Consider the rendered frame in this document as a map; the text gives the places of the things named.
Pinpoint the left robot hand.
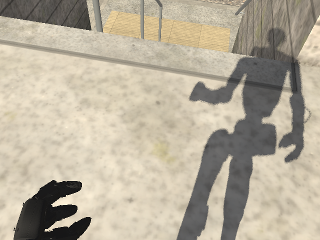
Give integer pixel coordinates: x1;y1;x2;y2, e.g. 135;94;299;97
13;180;92;240

